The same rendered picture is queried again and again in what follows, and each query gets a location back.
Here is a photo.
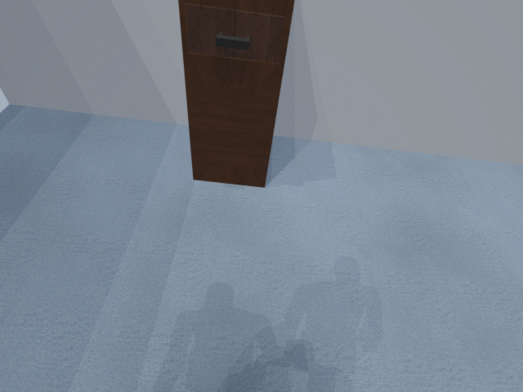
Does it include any handle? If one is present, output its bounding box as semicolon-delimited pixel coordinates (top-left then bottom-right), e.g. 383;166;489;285
216;32;249;50

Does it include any drawer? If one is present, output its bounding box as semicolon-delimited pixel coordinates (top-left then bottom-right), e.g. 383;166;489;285
186;3;284;63

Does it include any cabinet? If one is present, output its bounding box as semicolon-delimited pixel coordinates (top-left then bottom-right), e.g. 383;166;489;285
178;0;295;188

